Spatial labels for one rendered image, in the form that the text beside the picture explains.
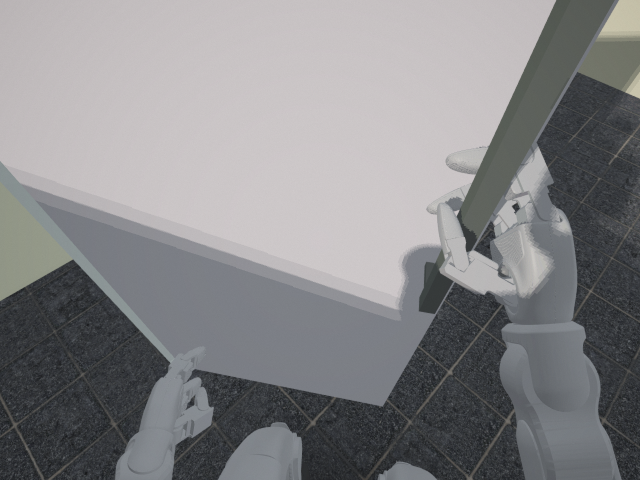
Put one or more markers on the robot left hand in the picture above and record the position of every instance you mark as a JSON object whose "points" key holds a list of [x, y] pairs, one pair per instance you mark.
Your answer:
{"points": [[167, 403]]}

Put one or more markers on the robot left thigh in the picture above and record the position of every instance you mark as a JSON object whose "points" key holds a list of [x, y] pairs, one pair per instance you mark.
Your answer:
{"points": [[270, 453]]}

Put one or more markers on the right robot forearm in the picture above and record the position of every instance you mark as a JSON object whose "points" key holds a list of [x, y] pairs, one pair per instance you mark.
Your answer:
{"points": [[555, 391]]}

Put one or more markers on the fridge door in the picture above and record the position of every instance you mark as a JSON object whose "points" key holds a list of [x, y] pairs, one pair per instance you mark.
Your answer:
{"points": [[252, 176]]}

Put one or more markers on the handle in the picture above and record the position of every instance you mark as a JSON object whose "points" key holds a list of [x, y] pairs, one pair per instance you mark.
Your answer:
{"points": [[568, 31]]}

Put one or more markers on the left robot forearm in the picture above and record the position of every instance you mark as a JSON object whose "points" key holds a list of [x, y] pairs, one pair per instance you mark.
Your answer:
{"points": [[149, 455]]}

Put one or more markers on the robot right hand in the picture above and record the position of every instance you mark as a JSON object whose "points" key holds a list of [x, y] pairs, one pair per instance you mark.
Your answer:
{"points": [[536, 244]]}

